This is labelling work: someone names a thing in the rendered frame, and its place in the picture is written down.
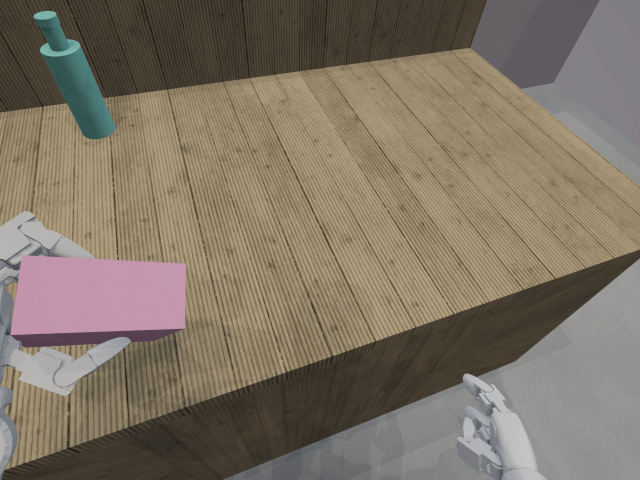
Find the robot left hand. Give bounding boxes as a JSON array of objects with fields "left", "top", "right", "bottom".
[{"left": 0, "top": 211, "right": 131, "bottom": 396}]

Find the sponge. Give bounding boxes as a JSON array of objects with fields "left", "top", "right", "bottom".
[{"left": 10, "top": 255, "right": 186, "bottom": 348}]

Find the robot right hand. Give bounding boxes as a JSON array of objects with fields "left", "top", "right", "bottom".
[{"left": 457, "top": 374, "right": 539, "bottom": 480}]

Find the table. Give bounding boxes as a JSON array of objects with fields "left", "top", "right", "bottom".
[{"left": 0, "top": 0, "right": 640, "bottom": 480}]

